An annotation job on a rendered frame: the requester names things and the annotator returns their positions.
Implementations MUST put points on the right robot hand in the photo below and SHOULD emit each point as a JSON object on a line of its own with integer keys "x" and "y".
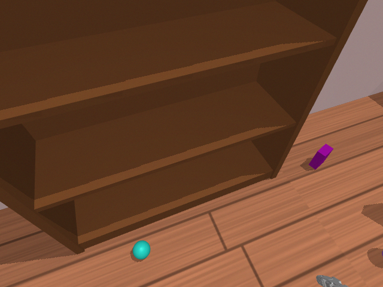
{"x": 326, "y": 281}

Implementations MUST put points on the bookshelf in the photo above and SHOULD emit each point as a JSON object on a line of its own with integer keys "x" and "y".
{"x": 115, "y": 114}

